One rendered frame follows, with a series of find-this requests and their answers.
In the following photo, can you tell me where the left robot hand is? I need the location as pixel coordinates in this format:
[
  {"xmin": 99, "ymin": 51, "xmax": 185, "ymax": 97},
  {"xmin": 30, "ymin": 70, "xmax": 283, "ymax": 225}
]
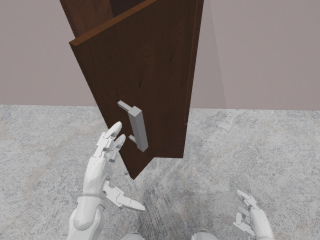
[{"xmin": 82, "ymin": 121, "xmax": 146, "ymax": 212}]

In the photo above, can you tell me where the cupboard door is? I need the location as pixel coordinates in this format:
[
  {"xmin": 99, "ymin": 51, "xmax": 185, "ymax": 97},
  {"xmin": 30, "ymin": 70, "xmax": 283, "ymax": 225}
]
[{"xmin": 69, "ymin": 0, "xmax": 197, "ymax": 180}]

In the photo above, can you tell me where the robot right shin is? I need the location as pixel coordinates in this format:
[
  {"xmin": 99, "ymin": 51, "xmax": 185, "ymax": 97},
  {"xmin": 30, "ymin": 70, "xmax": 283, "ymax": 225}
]
[{"xmin": 198, "ymin": 229, "xmax": 209, "ymax": 233}]

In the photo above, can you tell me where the handle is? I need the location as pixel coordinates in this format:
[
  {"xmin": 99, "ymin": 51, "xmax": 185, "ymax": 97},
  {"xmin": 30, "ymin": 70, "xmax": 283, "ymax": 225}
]
[{"xmin": 117, "ymin": 100, "xmax": 149, "ymax": 152}]

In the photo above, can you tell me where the left robot forearm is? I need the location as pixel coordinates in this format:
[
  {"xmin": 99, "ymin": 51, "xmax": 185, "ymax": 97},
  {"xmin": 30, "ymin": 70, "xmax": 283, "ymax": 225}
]
[{"xmin": 66, "ymin": 195, "xmax": 106, "ymax": 240}]

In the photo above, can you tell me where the right robot hand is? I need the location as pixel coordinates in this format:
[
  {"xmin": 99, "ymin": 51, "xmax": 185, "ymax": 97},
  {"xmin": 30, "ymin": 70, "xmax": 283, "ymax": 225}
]
[{"xmin": 233, "ymin": 190, "xmax": 275, "ymax": 240}]

